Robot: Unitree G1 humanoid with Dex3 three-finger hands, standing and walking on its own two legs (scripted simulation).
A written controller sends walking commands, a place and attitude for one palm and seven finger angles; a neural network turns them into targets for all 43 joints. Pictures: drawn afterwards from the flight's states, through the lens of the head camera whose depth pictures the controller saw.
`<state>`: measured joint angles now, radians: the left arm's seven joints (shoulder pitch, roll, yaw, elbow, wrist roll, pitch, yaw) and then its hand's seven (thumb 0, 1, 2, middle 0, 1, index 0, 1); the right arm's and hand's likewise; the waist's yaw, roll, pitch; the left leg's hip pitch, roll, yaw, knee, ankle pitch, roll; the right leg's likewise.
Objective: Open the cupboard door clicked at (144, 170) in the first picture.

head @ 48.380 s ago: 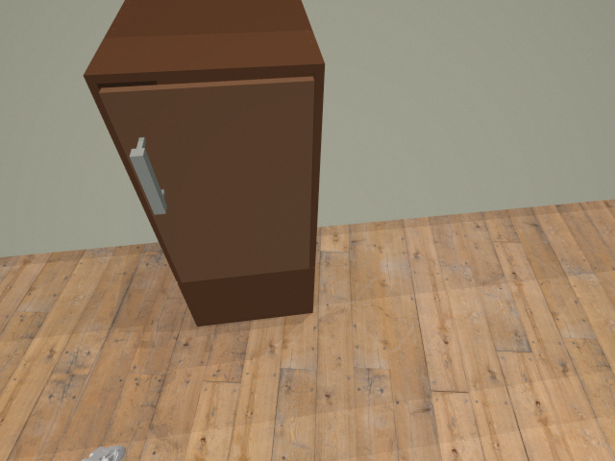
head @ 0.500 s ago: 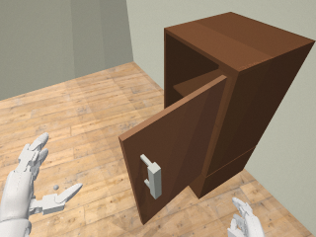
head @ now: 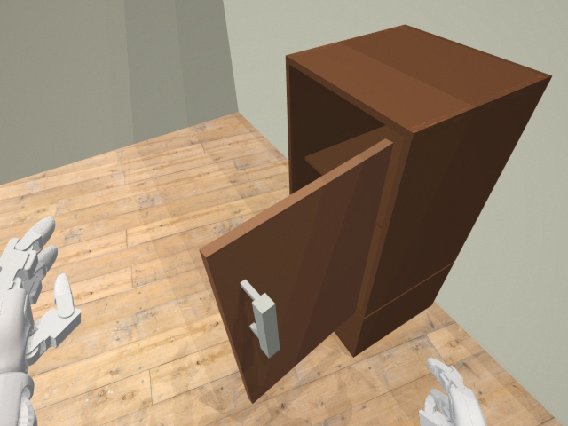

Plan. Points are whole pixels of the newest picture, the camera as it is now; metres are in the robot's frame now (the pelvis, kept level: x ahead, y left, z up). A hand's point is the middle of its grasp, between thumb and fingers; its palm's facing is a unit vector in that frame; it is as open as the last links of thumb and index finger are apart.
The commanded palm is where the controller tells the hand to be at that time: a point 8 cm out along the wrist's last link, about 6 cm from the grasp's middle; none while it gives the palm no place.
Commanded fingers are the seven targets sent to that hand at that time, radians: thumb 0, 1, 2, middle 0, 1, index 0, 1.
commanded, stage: draw the hand back to the body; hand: left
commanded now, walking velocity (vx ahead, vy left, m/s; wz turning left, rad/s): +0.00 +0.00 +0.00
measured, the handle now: (259, 318) +0.29 +0.09 -0.03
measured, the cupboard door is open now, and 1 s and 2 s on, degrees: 99 99 99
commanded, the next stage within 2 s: step back with the hand held close in 0.14 s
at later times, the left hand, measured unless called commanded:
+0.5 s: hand (76, 323) +0.17 +0.25 +0.15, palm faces +0.36 -0.79 -0.49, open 7.4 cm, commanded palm +0.11 +0.29 +0.17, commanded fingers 0.00 0.90 0.90 -0.20 -0.30 -0.20 -0.30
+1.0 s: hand out of the picture +0.09 +0.28 +0.15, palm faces +0.44 -0.74 -0.51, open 7.4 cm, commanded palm +0.02 +0.32 +0.17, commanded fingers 0.00 0.90 0.90 -0.20 -0.30 -0.20 -0.30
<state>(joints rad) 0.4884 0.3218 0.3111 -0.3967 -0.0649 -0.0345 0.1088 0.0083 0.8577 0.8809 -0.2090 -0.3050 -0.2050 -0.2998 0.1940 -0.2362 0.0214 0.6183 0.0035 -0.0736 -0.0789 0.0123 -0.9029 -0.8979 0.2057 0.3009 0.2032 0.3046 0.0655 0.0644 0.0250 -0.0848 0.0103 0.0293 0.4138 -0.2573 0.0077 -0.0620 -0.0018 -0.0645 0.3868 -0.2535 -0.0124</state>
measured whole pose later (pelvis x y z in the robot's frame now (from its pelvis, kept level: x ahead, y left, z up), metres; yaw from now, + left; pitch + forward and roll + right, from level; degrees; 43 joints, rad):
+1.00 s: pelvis -0.10 +0.01 -0.02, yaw +3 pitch -1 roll -2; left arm 0.55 0.42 0.42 -0.53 -0.01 -0.18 0.15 0.01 0.89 0.90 -0.22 -0.31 -0.21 -0.30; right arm 0.21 -0.22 0.00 0.55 0.00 -0.05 -0.10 0.01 -0.90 -0.90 0.21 0.30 0.20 0.30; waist -0.01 0.01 0.06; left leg -0.40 0.00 0.00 0.58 -0.18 0.04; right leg -0.35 0.02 -0.02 0.54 -0.19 0.00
